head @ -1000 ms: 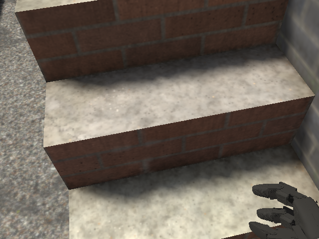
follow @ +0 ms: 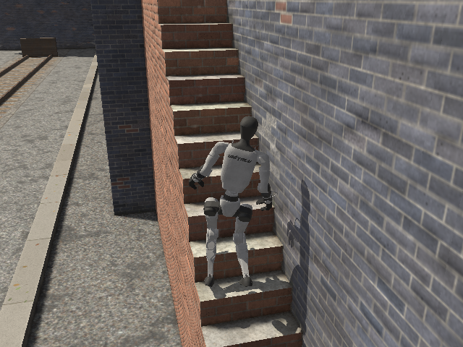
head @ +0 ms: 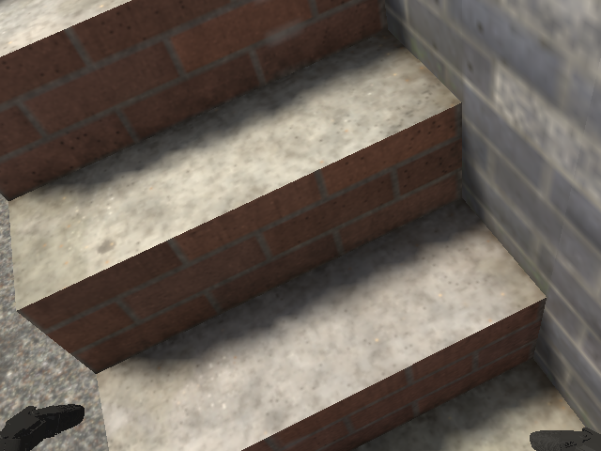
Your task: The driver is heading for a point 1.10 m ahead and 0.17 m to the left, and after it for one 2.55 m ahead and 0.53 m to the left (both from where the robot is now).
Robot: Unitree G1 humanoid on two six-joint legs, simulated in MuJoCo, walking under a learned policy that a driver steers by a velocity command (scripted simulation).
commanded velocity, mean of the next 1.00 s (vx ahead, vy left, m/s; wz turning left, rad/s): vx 0.47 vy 0.50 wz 0.00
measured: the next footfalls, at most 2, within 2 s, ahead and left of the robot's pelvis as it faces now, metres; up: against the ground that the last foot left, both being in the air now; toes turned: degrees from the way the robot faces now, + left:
right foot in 0.06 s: +0.04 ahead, -0.13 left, -0.10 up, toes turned +6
left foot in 0.54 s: +0.06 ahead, +0.19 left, +0.12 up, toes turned -1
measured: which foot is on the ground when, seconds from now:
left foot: up 0.00-0.52, down 0.54-0.80, up 0.82-1.00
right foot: up 0.00-0.04, down 0.06-0.56, up 0.58-0.84, down 0.86-1.00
